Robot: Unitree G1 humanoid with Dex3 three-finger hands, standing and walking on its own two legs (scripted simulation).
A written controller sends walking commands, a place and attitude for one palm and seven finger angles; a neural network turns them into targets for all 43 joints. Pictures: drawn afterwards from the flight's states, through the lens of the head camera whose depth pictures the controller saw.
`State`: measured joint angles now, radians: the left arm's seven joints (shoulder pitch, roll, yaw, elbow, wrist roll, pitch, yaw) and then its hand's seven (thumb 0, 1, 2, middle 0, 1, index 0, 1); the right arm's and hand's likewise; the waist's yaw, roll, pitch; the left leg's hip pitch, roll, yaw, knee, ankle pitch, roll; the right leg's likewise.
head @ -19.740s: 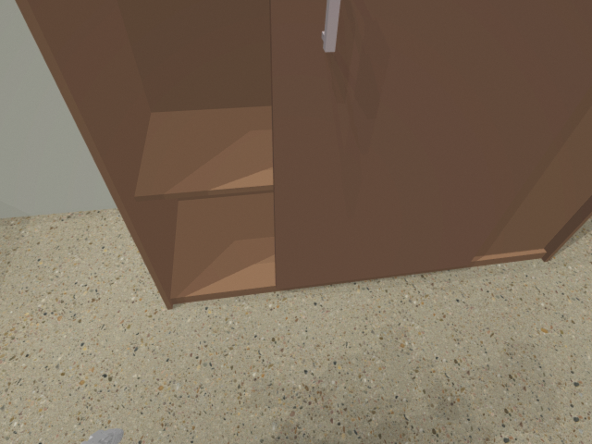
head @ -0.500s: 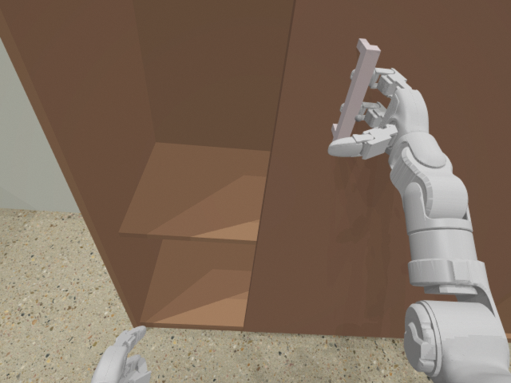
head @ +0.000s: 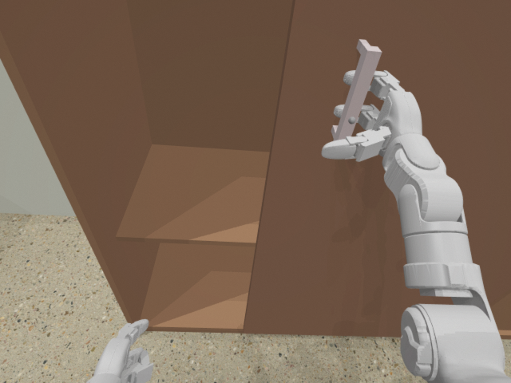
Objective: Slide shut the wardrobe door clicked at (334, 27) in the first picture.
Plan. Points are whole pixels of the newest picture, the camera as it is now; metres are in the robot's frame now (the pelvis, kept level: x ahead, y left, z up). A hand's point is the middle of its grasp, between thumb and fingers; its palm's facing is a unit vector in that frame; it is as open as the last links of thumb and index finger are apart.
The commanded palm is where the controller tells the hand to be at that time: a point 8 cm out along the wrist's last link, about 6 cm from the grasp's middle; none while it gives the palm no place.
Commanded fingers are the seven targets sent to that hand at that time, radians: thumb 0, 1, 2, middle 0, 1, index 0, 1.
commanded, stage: slide the fingers in behind the handle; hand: right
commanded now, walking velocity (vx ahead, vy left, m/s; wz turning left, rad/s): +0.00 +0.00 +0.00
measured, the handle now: (350, 98) +0.46 -0.09 +0.26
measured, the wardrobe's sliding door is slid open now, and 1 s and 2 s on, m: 0.39 0.39 0.39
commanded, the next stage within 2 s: grip the handle and tug to test in 0.78 s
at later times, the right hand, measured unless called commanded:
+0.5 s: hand (340, 116) +0.41 -0.07 +0.26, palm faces -0.08 +1.00 -0.01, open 14.0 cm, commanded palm +0.39 -0.13 +0.26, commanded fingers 0.00 0.50 -0.30 0.30 1.20 0.30 1.20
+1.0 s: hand (343, 118) +0.40 -0.07 +0.26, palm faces -0.07 +1.00 -0.01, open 13.9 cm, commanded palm +0.38 -0.13 +0.26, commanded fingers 0.00 0.17 -0.44 0.34 1.25 0.34 1.25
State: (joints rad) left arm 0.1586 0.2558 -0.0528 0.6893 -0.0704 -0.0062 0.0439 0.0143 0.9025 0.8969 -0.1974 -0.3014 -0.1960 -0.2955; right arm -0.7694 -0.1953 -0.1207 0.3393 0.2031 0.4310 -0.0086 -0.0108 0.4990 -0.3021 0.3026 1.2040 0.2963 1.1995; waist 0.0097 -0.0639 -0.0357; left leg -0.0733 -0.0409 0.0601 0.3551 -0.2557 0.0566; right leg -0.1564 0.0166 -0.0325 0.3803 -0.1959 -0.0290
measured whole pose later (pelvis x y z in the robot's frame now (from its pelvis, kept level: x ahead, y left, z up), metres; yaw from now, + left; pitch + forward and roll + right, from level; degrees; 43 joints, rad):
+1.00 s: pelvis +0.00 -0.01 +0.00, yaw +0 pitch -2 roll +0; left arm 0.15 0.24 -0.05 0.69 -0.06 0.01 0.03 0.01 0.90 0.90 -0.20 -0.30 -0.20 -0.30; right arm -0.77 -0.15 -0.09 0.31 0.20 0.44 -0.07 -0.01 0.46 -0.32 0.31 1.21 0.26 1.20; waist 0.01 -0.06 -0.04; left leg -0.07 -0.03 0.05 0.35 -0.25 0.05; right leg -0.14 0.02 -0.04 0.37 -0.19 -0.04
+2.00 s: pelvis +0.01 +0.00 +0.00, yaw +0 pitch -2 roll +0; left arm 0.14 0.25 -0.05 0.67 -0.06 0.04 0.02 0.01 0.90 0.90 -0.20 -0.30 -0.20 -0.30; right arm -0.71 -0.16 -0.10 0.21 0.20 0.46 -0.06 0.01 -0.76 -0.82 0.39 1.37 0.30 1.33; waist 0.01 -0.07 -0.05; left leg -0.06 -0.04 0.05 0.36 -0.27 0.05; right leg -0.14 0.02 -0.04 0.37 -0.21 -0.03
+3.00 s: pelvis +0.03 +0.00 -0.01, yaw -7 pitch -1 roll -1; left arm 0.08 0.21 -0.04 0.67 -0.04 0.05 -0.05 0.01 0.90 0.90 -0.20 -0.30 -0.19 -0.30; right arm -0.78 -0.05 0.06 0.18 0.15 0.47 -0.12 -0.01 -0.77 -0.83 0.45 1.40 0.25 1.40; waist -0.05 -0.07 -0.03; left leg -0.09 -0.01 0.07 0.47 -0.34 0.05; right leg -0.19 0.08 0.09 0.45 -0.25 -0.03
